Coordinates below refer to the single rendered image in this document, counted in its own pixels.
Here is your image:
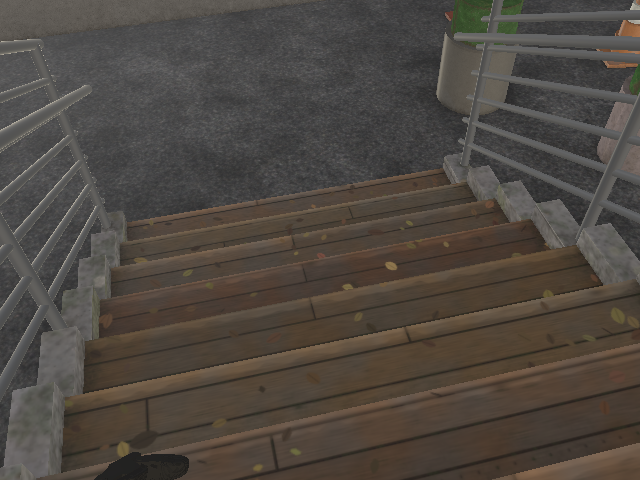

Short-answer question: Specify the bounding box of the left robot hand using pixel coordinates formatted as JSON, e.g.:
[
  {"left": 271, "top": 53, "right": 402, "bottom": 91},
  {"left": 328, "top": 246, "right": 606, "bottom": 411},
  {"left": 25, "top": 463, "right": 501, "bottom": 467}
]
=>
[{"left": 94, "top": 452, "right": 189, "bottom": 480}]

